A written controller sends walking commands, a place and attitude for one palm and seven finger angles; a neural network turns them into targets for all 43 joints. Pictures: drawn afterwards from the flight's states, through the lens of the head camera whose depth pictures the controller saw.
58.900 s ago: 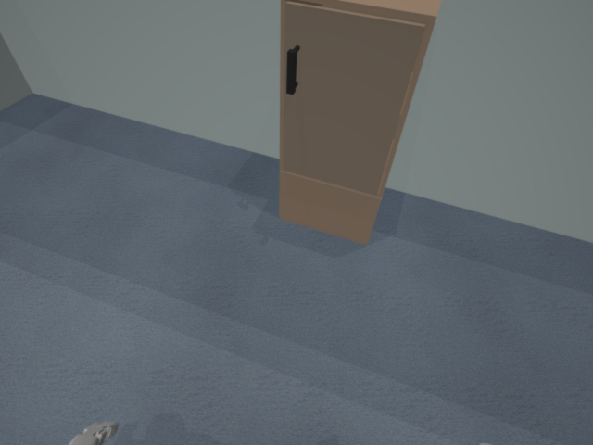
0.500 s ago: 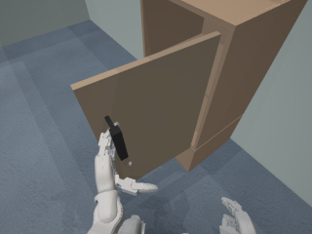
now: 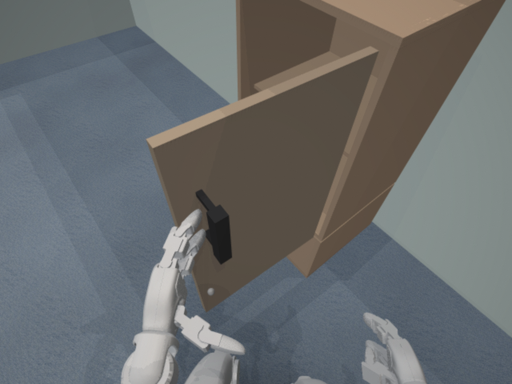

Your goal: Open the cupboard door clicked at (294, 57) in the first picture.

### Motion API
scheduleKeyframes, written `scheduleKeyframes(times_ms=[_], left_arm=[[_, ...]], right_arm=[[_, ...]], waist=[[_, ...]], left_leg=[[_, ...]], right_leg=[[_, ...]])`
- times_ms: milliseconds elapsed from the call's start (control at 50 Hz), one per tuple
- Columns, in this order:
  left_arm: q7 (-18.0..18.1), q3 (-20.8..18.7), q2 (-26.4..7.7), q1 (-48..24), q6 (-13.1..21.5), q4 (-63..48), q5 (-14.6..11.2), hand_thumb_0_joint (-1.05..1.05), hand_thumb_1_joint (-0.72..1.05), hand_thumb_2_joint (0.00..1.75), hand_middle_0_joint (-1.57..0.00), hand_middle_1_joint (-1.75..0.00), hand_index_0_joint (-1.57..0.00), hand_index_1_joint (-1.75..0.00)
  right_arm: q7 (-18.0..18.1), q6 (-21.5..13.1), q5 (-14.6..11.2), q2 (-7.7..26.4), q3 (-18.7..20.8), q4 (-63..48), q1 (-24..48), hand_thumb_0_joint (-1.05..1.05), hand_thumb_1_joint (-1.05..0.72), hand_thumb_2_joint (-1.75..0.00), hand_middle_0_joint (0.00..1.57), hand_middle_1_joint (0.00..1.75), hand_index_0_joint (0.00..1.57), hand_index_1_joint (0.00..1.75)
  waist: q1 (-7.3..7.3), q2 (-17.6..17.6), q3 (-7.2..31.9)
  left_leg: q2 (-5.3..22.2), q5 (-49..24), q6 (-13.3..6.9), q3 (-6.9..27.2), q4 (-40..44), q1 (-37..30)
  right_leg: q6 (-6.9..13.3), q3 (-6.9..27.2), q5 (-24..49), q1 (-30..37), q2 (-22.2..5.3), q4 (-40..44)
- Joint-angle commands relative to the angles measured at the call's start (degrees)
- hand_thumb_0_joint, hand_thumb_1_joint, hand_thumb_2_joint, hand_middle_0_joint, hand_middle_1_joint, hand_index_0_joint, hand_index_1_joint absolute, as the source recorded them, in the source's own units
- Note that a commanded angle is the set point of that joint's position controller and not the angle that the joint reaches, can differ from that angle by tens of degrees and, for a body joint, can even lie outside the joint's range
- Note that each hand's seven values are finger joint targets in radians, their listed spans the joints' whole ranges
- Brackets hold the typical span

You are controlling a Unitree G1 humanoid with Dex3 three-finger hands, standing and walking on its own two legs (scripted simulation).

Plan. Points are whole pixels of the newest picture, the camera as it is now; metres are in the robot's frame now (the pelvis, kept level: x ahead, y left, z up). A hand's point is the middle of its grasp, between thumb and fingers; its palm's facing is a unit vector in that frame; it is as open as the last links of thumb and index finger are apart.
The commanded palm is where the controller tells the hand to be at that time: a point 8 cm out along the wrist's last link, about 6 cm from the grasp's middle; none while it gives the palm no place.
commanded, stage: slide the hand sideways off the handle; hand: left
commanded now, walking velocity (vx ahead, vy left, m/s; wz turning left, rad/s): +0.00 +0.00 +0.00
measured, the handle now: (213, 227) +0.34 +0.09 +0.06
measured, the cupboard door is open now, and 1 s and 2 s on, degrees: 87 87 87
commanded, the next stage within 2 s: draw the hand back to the body in 0.62 s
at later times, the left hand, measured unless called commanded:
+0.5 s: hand (171, 314) +0.21 +0.13 +0.06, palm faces +0.04 -1.00 -0.03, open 16.3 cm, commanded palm +0.18 +0.18 +0.06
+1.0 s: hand (135, 314) +0.19 +0.16 +0.10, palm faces +0.03 -1.00 -0.07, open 16.3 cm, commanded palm +0.16 +0.21 +0.11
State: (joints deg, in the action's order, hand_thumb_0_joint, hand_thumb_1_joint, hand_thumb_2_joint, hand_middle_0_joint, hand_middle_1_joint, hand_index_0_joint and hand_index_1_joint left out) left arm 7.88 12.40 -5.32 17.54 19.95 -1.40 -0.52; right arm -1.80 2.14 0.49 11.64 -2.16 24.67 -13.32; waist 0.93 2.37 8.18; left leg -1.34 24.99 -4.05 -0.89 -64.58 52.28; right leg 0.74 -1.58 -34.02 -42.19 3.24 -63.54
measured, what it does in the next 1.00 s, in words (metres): stands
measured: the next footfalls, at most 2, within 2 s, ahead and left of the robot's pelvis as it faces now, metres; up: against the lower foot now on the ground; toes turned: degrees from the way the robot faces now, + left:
none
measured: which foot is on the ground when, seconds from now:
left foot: down 0.00-1.00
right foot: down 0.00-1.00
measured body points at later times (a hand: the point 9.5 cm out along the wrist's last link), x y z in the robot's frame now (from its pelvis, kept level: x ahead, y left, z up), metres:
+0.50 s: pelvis +0.01 -0.02 +0.00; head +0.06 -0.02 +0.44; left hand +0.20 +0.18 +0.06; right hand +0.20 -0.24 -0.08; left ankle +0.07 +0.07 -0.65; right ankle -0.02 -0.12 -0.65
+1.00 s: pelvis +0.01 -0.02 +0.01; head +0.03 -0.03 +0.46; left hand +0.19 +0.21 +0.11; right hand +0.19 -0.24 -0.06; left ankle +0.07 +0.07 -0.65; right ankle -0.02 -0.12 -0.65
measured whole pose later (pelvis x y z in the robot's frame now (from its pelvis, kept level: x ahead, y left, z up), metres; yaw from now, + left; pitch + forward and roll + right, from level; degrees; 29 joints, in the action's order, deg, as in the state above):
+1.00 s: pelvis +0.01 -0.02 +0.01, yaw +1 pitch +11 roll -3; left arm -9.7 -6.5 -14.7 32.4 17.2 -14.2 -16.0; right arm 3.6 -1.8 -2.7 11.9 -1.8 25.8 -15.0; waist 0.0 4.1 10.0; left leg -0.2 24.5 -1.9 1.8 -62.2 48.6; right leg 2.7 -3.7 -33.0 -37.8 4.9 -59.6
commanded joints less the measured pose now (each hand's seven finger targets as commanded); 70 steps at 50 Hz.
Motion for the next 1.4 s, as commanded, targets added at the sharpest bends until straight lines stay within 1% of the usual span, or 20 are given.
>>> scheduleKeyframes(times_ms=[0,120,160,260,340,440,520,660,680,700,780,960,1100,1180,1200,1220,1240,1280,1340,1380], left_arm=[[-0.91,0.38,1.56,-4.68,4.03,-16.51,-1.31,0.0,-0.5,0.3,-0.15,-0.3,-0.15,-0.3],[-3.38,-3.8,-2.09,2.65,4.56,-15.83,-2.43,0.0,-0.5,0.3,-0.15,-0.3,-0.15,-0.3],[-4.49,-4.12,-2.36,2.79,4.66,-16.02,-2.95,0.0,-0.5,0.3,-0.15,-0.3,-0.15,-0.3],[-6.89,-7.76,-5.01,7.25,5.55,-19.34,-5.23,0.0,-0.5,0.3,-0.15,-0.3,-0.15,-0.3],[-8.92,-11.87,-7.81,9.87,6.39,-20.2,-7.48,0.0,-0.5,0.3,-0.15,-0.3,-0.15,-0.3],[-12.86,-12.69,-7.7,14.38,7.28,-20.31,-10.02,0.0,-0.5,0.3,-0.15,-0.3,-0.15,-0.3],[-15.53,-17.02,-11.15,14.27,7.08,-19.07,-11.66,0.0,-0.5,0.3,-0.15,-0.3,-0.15,-0.3],[-18.17,-16.89,-9.99,15.39,8.75,-21.38,-14.56,0.0,-0.5,0.3,-0.15,-0.3,-0.15,-0.3],[-18.3,-16.82,-10.27,14.1,8.55,-21.43,-14.75,0.0,-0.5,0.3,-0.15,-0.3,-0.15,-0.3],[-18.19,-18.4,-11.48,14.5,8.45,-20.57,-14.59,0.0,-0.5,0.3,-0.15,-0.3,-0.15,-0.3],[-17.41,-21.34,-16.2,12.63,6.56,-26.02,-14.19,0.0,-0.5,0.3,-0.15,-0.3,-0.15,-0.3],[-18.3,-22.76,-14.49,15.11,-0.61,-23.81,-17.1,0.0,-0.5,0.3,-0.15,-0.3,-0.15,-0.3],[-19.73,-25.78,-18.14,14.65,-1.05,-28.74,-17.94,0.0,-0.5,0.3,-0.15,-0.3,-0.15,-0.3],[-19.71,-28.17,-19.07,14.48,-1.84,-29.98,-18.72,0.0,-0.36,0.36,-0.16,-0.3,-0.16,-0.3],[-19.9,-28.11,-18.86,14.82,-2.27,-30.37,-18.75,0.0,-0.32,0.37,-0.16,-0.3,-0.16,-0.3],[-11.61,-29.21,-25.75,15.5,-5.63,-33.72,-9.89,0.0,-0.29,0.39,-0.16,-0.3,-0.16,-0.3],[-8.0,-25.71,-20.25,18.28,-8.14,-33.9,-8.89,0.0,-0.26,0.4,-0.16,-0.3,-0.16,-0.3],[-4.77,-23.38,-17.64,18.56,-10.95,-34.11,-6.92,0.0,-0.18,0.43,-0.16,-0.3,-0.16,-0.3],[-1.21,-25.21,-20.09,17.26,-12.83,-33.95,-4.83,0.0,-0.08,0.48,-0.16,-0.3,-0.16,-0.3],[0.43,-27.51,-22.78,14.52,-13.05,-34.89,-3.77,0.0,-0.01,0.51,-0.17,-0.3,-0.17,-0.3]], right_arm=[[1.05,-3.11,-0.17,7.22,2.95,-9.83,3.97,0.0,-0.9,-0.9,0.2,0.3,0.2,0.3],[1.54,-3.82,-0.09,7.08,3.04,-9.85,3.08,0.0,-0.9,-0.9,0.2,0.3,0.2,0.3],[1.66,-3.91,-0.2,7.06,2.99,-9.9,3.32,0.0,-0.9,-0.9,0.2,0.3,0.2,0.3],[2.08,-4.5,-0.44,6.88,3.25,-10.13,2.97,0.0,-0.9,-0.9,0.2,0.3,0.2,0.3],[2.73,-5.14,-0.61,6.92,3.57,-9.44,2.88,0.0,-0.9,-0.9,0.2,0.3,0.2,0.3],[3.26,-6.05,-1.0,6.82,4.14,-8.81,2.83,0.0,-0.9,-0.9,0.2,0.3,0.2,0.3],[4.17,-6.19,-1.28,7.1,4.46,-8.19,3.22,0.0,-0.9,-0.9,0.2,0.3,0.2,0.3],[4.74,-7.6,-1.52,6.93,4.58,-8.26,3.71,0.0,-0.9,-0.9,0.2,0.3,0.2,0.3],[4.8,-7.76,-1.49,6.99,4.54,-8.18,3.51,0.0,-0.9,-0.9,0.2,0.3,0.2,0.3],[4.93,-7.72,-1.45,7.03,4.68,-7.79,3.65,0.0,-0.9,-0.9,0.2,0.3,0.2,0.3],[5.46,-7.18,-1.9,7.32,4.41,-8.88,3.25,0.0,-0.9,-0.9,0.2,0.3,0.2,0.3],[6.38,-7.59,-3.25,7.51,3.33,-9.15,3.93,0.0,-0.9,-0.9,0.2,0.3,0.2,0.3],[6.44,-9.79,-3.45,7.74,3.06,-9.11,3.78,0.0,-0.9,-0.9,0.2,0.3,0.2,0.3],[6.33,-10.67,-3.7,7.9,2.91,-8.61,3.87,0.0,-0.9,-0.9,0.2,0.3,0.2,0.3],[6.26,-11.0,-3.88,7.77,2.85,-8.64,3.88,0.0,-0.9,-0.9,0.2,0.3,0.2,0.3],[7.72,-9.52,-3.35,7.49,2.57,-9.48,4.76,0.0,-0.9,-0.9,0.2,0.3,0.2,0.3],[8.3,-8.87,-3.24,6.35,1.94,-9.72,4.46,0.0,-0.9,-0.9,0.2,0.3,0.2,0.3],[8.28,-8.14,-3.03,6.8,1.83,-9.24,4.2,0.0,-0.9,-0.9,0.2,0.3,0.2,0.3],[8.66,-7.2,-2.78,7.2,1.68,-8.38,4.67,0.0,-0.9,-0.9,0.2,0.3,0.2,0.3],[8.93,-7.51,-2.31,7.74,1.58,-7.57,4.9,0.0,-0.9,-0.9,0.2,0.3,0.2,0.3]], waist=[[0.96,0.41,10.53],[-0.15,-1.68,9.98],[0.22,-1.99,9.35],[-0.78,0.01,11.4],[-0.82,-0.59,11.83],[-0.42,-0.37,11.92],[-0.24,-1.69,10.5],[-0.59,1.08,11.9],[-0.06,-0.09,11.89],[-0.49,-0.56,11.85],[-1.1,1.78,12.1],[-0.75,-0.59,6.0],[-1.25,0.88,4.87],[-1.89,2.3,4.29],[-1.97,2.51,4.8],[-4.75,4.35,4.96],[-2.97,4.19,1.75],[-2.6,3.45,0.04],[-2.16,1.63,-1.72],[-2.37,0.49,-0.52]], left_leg=[[3.4,0.18,3.88,10.44,13.97,-22.51],[2.7,-3.48,3.49,8.2,12.2,-19.35],[2.53,-3.03,3.26,7.62,11.67,-18.57],[2.0,-7.06,3.01,6.06,10.02,-18.36],[1.59,-9.33,2.73,5.01,8.26,-16.59],[1.28,-11.48,2.51,4.47,6.65,-15.32],[1.07,-9.36,2.42,4.13,5.36,-11.77],[1.01,-9.11,2.53,4.37,4.52,-12.18],[1.05,-8.79,2.37,4.62,4.09,-11.44],[1.13,-8.58,2.5,4.59,3.93,-10.87],[1.03,-7.77,2.12,4.34,6.7,-13.55],[1.2,-5.39,2.12,4.57,12.72,-17.65],[1.22,-6.76,1.97,4.94,16.18,-21.62],[1.33,-7.02,2.13,5.43,18.25,-23.93],[1.37,-7.53,2.2,5.35,18.7,-25.04],[1.74,-6.29,2.32,5.36,21.72,-26.88],[1.98,-5.18,2.34,5.16,22.89,-27.55],[2.49,-2.78,2.32,6.42,25.14,-28.31],[2.73,-1.81,2.16,6.41,27.54,-30.38],[2.75,-3.69,2.02,6.43,28.98,-32.71]], right_leg=[[1.28,-1.95,9.06,-7.81,-0.57,8.87],[1.41,-1.89,10.33,-5.78,-0.3,9.13],[1.28,-1.76,10.11,-6.1,-0.23,9.48],[1.33,-1.17,13.09,-4.31,-0.09,9.39],[1.07,-0.63,16.51,-2.98,0.06,9.26],[0.48,0.0,20.59,-2.29,-0.1,9.09],[-0.26,1.65,20.82,-1.82,-0.64,9.78],[-0.35,1.79,19.65,-2.95,-0.75,9.09],[-0.53,2.27,19.54,-2.69,-0.83,9.31],[-0.57,2.34,19.31,-2.82,-0.93,9.21],[-0.15,2.78,15.44,-0.7,-0.54,11.85],[-0.74,1.42,12.08,2.47,-0.45,18.39],[-0.39,0.42,13.11,4.63,-0.2,20.35],[0.15,-0.71,13.09,5.95,0.25,21.18],[0.09,-0.93,13.61,6.12,0.24,21.28],[1.28,2.85,13.04,7.38,-1.88,25.66],[1.12,2.31,11.82,7.11,-2.35,27.1],[1.09,1.3,11.07,8.17,-2.08,27.87],[0.88,0.96,10.58,10.48,-2.29,30.19],[0.9,0.78,12.47,13.13,-2.26,31.45]])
